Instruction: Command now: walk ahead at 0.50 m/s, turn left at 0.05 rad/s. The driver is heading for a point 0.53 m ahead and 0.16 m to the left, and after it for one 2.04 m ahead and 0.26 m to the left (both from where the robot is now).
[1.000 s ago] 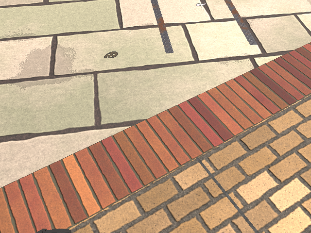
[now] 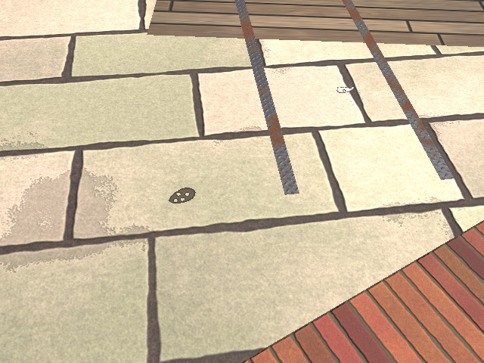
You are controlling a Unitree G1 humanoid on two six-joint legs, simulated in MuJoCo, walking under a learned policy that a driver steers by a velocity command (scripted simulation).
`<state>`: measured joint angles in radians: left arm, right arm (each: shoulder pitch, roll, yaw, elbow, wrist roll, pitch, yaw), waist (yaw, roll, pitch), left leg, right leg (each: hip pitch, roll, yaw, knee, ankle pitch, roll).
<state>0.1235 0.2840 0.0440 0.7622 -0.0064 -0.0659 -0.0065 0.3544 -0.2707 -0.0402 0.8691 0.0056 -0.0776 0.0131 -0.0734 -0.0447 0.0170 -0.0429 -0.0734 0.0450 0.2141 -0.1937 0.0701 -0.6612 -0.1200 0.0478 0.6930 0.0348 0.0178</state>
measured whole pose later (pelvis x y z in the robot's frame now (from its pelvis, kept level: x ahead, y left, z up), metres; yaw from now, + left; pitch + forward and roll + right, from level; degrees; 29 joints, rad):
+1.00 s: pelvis +0.48 +0.11 -0.05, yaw +25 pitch +1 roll +0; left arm 0.13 0.30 0.06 0.82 -0.01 -0.03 0.04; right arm 0.18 -0.23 -0.04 0.82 -0.02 -0.05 0.01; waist -0.01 -0.05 0.08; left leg -0.28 -0.09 0.00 0.43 -0.18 0.09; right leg -0.63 -0.10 0.04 1.11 -0.30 0.07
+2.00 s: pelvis +0.61 +0.15 -0.05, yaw -1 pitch +1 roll +0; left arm 0.17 0.30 0.07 0.74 -0.01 0.04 0.04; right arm 0.17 -0.23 -0.05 0.83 -0.01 0.00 -0.02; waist -0.02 -0.04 0.03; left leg -0.25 -0.01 -0.04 0.46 -0.23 0.02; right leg -0.35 0.01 0.10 0.78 -0.44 0.10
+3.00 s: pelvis +0.61 +0.12 -0.06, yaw -1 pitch -2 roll +0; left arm 0.23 0.21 0.03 1.04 0.00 -0.01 0.02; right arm 0.22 -0.22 -0.04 1.09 0.00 0.01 -0.05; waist -0.01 0.01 0.04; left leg -0.18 0.03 -0.05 0.48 -0.27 -0.05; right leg -0.16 0.03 0.05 0.50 -0.30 -0.01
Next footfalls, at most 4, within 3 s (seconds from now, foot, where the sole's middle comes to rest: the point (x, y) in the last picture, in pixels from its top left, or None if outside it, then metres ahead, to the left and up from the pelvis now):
0.18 right None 0.29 -0.15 -0.78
0.68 left None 0.51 0.19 -0.83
1.30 right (221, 318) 0.64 0.02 -0.83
1.76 left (140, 319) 0.65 0.26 -0.83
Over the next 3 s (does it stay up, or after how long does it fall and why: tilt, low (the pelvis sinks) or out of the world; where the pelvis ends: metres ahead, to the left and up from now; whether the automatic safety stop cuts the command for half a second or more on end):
stays up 0.61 0.12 -0.06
